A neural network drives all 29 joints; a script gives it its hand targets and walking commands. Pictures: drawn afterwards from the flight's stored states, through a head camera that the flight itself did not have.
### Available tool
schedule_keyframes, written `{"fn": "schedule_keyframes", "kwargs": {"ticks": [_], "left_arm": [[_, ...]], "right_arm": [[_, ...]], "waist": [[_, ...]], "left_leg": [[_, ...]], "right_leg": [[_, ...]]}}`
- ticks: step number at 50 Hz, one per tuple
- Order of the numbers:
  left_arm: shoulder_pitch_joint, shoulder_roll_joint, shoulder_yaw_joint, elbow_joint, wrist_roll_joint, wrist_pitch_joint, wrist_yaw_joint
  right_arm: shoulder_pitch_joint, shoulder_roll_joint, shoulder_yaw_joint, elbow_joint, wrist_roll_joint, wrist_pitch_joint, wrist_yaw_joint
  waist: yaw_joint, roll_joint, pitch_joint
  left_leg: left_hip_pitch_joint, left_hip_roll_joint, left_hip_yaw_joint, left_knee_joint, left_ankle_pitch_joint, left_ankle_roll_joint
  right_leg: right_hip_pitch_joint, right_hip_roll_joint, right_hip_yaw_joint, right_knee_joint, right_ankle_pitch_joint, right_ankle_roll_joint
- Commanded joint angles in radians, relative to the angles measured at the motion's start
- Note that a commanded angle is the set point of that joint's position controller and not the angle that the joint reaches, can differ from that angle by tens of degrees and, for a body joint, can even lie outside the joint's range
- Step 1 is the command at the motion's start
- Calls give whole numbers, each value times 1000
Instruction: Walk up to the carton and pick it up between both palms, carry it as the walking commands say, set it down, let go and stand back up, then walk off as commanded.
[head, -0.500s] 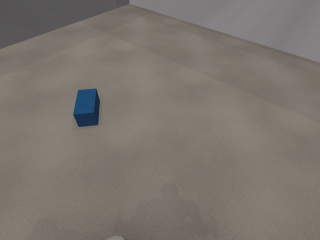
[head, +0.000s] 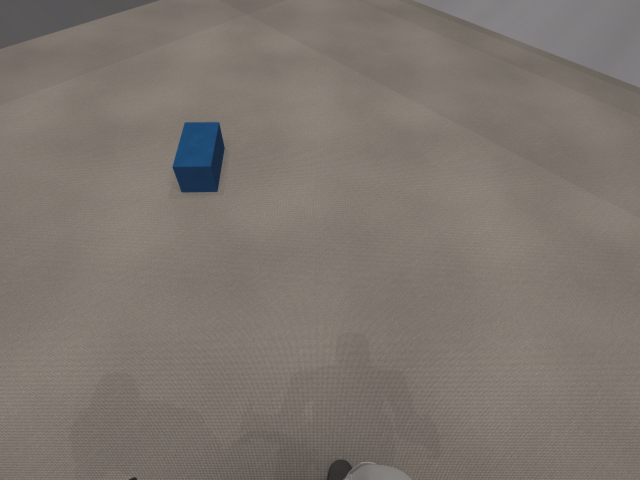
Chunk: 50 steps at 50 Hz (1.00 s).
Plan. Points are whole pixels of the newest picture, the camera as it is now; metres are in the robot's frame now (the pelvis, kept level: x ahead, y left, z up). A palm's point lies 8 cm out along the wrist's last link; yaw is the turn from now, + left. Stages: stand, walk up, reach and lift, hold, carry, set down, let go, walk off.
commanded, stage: stand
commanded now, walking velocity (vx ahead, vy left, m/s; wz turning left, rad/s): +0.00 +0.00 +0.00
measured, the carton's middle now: (200, 156) +1.43 +0.52 -0.69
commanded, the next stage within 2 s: none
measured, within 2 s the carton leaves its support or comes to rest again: neither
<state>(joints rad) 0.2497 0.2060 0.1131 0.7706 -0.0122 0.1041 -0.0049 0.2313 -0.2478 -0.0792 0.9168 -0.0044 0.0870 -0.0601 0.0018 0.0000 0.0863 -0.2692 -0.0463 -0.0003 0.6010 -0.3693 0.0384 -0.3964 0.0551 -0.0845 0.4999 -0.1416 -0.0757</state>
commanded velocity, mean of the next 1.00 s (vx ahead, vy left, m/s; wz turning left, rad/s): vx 0.00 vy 0.00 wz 0.00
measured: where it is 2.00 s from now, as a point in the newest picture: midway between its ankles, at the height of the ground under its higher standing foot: outside the picture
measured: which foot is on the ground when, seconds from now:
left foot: down 0.00-0.34, up 0.36-0.80, down 0.82-1.00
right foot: down 0.00-0.00, up 0.02-0.30, down 0.32-1.00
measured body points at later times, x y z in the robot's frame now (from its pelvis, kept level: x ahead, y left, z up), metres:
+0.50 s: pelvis -0.06 -0.07 +0.01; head -0.04 -0.10 +0.46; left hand +0.03 +0.19 -0.10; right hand -0.01 -0.33 -0.14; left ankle -0.05 +0.09 -0.70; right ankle -0.14 -0.13 -0.73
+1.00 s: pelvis -0.08 -0.03 +0.01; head -0.05 -0.03 +0.46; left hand +0.00 +0.23 -0.12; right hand -0.02 -0.27 -0.13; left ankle -0.05 +0.08 -0.73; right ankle -0.13 -0.14 -0.73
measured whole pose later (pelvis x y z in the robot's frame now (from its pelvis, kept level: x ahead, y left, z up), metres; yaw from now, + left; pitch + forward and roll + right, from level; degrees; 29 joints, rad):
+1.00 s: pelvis -0.08 -0.03 +0.01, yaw -3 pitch -1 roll +0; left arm 0.29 0.20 0.11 0.82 -0.01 0.01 0.02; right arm 0.21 -0.18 -0.05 0.90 -0.02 0.05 -0.03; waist 0.00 0.00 0.07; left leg -0.24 0.01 0.05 0.49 -0.23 0.02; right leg -0.11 0.06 0.08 0.46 -0.32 -0.05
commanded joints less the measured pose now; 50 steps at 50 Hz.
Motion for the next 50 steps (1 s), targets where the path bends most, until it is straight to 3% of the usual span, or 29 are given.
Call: {"fn": "schedule_keyframes", "kwargs": {"ticks": [1, 2, 3, 4, 5, 7, 9, 13, 14, 15, 16, 17, 18, 19, 20, 22, 23, 25, 31, 33, 36, 39, 40, 41, 42, 43, 45, 47, 50], "left_arm": [[-75, 158, 21, -65, 68, -27, 24], [-50, 196, 28, -60, 87, -17, 15], [25, 176, 32, -38, 65, -15, 4], [114, 152, 29, -9, 53, -13, -1], [193, 108, 23, 23, 63, -16, -5], [126, 99, 2, 21, 69, -28, 6], [31, 61, -15, -12, 57, -30, 12], [80, 67, -24, 18, 43, -32, 28], [130, 39, -30, 32, 31, -38, 33], [169, 33, -40, 66, 31, -52, 41], [143, 104, -28, 67, 48, -60, 44], [134, 172, -20, 39, 54, -74, 44], [56, 184, -38, 13, 54, -83, 33], [49, 157, -40, 11, 49, -93, 34], [34, 101, -50, 23, 54, -108, 30], [99, 104, -46, 58, 54, -119, 39], [94, 110, -43, 49, 54, -120, 37], [138, 94, -53, 61, 56, -122, 42], [177, 123, -41, 72, 65, -118, 53], [164, 105, -44, 78, 63, -124, 52], [129, 120, -37, 71, 68, -113, 56], [57, 98, -32, 52, 56, -108, 55], [56, 97, -34, 54, 51, -112, 49], [71, 70, -39, 53, 49, -125, 41], [103, 43, -39, 60, 43, -119, 38], [136, 43, -36, 81, 37, -109, 43], [125, 19, -45, 77, 54, -97, 37], [108, 48, -39, 70, 52, -100, 28], [103, 70, -36, 69, 45, -112, 24]], "right_arm": [[142, -237, -55, -27, -46, -6, -13], [22, -236, -49, -68, -48, -12, -21], [-110, -204, -26, -94, -65, -23, -25], [-214, -176, -16, -113, -66, -29, -15], [-264, -157, -16, -126, -58, -37, -9], [-202, -143, -11, -133, -38, -42, 3], [-132, -105, 2, -116, -21, -50, 15], [-56, -136, -9, -94, -13, -31, 27], [-61, -176, -17, -87, -19, -21, 27], [-71, -147, -18, -77, -10, -16, 32], [-14, -92, -18, -73, -5, -20, 40], [33, -50, -7, -82, 5, -24, 44], [-16, -53, -6, -84, -2, -30, 47], [-91, -88, -21, -99, -6, -32, 45], [-109, -62, -17, -88, 2, -28, 50], [-69, -41, -20, -41, -12, -18, 54], [-68, -32, -20, -58, -4, -14, 54], [-67, -36, -28, -48, -4, -13, 51], [-95, -53, -35, -58, 8, -7, 43], [-121, -25, -25, -66, 2, -4, 37], [-113, -17, -21, -65, -1, -23, 41], [-41, 5, -9, -35, -8, -43, 29], [-14, -27, -19, -30, -15, -52, 24], [36, -71, -24, -11, -23, -52, 17], [-1, -93, -20, -20, -20, -57, 19], [-17, -45, 0, -25, -20, -57, 18], [-71, -75, 1, -47, -15, -62, 21], [-87, -78, -1, -55, -15, -54, 26], [-38, -49, 7, -47, -10, -58, 30]], "waist": [[-112, 317, -30], [-53, 215, 35], [36, 107, 47], [104, 141, 40], [120, 135, -22], [42, 141, -55], [-9, 162, -38], [-25, 229, -47], [12, 230, -14], [35, 152, 20], [-15, 9, 3], [-27, -139, 19], [-29, -113, 51], [19, -79, 34], [4, -86, 40], [15, -138, 14], [5, -157, -50], [21, -98, -80], [47, -81, -101], [40, -144, -103], [36, -99, -119], [-5, -66, -126], [-12, -99, -157], [-21, 40, -194], [11, 155, -186], [17, 96, -181], [31, 132, -91], [18, 63, -76], [-5, 27, -97]], "left_leg": [[-90, 603, -542, -514, -334, 255], [-321, 576, -518, -563, -368, 246], [-432, 446, -400, -523, -309, 162], [-464, 350, -249, -480, -197, 107], [-375, 291, -160, -421, -79, 74], [-229, 226, -96, -373, -1, 64], [-50, 238, -130, -344, -32, 71], [72, 281, -226, -320, -67, 93], [26, 269, -198, -267, -36, 82], [13, 220, -147, -203, -17, 39], [-37, 176, -99, -106, 11, 3], [-165, 77, -22, 5, -49, -47], [-183, 57, -15, 89, -143, -48], [-113, 75, -58, 100, -104, -43], [-96, 74, -52, 123, -52, -50], [-134, 24, -27, 210, -3, -48], [-103, 35, -31, 213, -38, -43], [-114, 49, -23, 219, -86, -51], [-122, 35, -35, 64, -91, -46], [-91, 36, -24, 52, -105, -41], [3, 50, -23, -12, -51, -35], [164, 65, -5, -208, 236, -20], [267, 91, -14, -258, 334, -8], [364, 197, -116, -244, 496, 23], [348, 276, -190, -251, 598, 78], [224, 310, -189, -271, 439, 119], [136, 250, -155, -283, 197, 88], [111, 172, -112, -265, 160, 34], [150, 151, -96, -250, 185, 26]], "right_leg": [[-212, 49, 161, 525, -406, 128], [-73, 27, 258, 742, -373, 129], [38, 59, 293, 868, -285, 116], [82, 65, 253, 910, -237, 113], [72, 77, 203, 917, -226, 117], [32, 71, 123, 800, -235, 139], [-33, 31, 116, 528, -267, 145], [125, 7, 66, 62, -439, 135], [226, -23, 70, -141, -327, 110], [250, -31, 86, -293, -130, 106], [287, -95, 249, -307, -160, 89], [299, -306, 549, -331, -114, 56], [199, -378, 523, -313, 14, 71], [144, -365, 486, -293, 112, 44], [159, -292, 422, -272, 130, 47], [278, -227, 341, -187, 642, 141], [321, -217, 323, -162, 659, 122], [395, -244, 315, -91, 950, 79], [486, -245, 373, -71, 961, 38], [467, -239, 368, -86, 871, 27], [376, -246, 345, -87, 769, -27], [271, -209, 289, -63, 581, -28], [226, -179, 272, -54, 465, -6], [157, -155, 251, -15, 318, 16], [126, -80, 194, 1, 30, 32], [215, -50, 163, -15, -184, 35], [221, -74, 194, -113, -124, 15], [219, -91, 213, -149, -13, 19], [179, -111, 237, -139, -13, 21]]}}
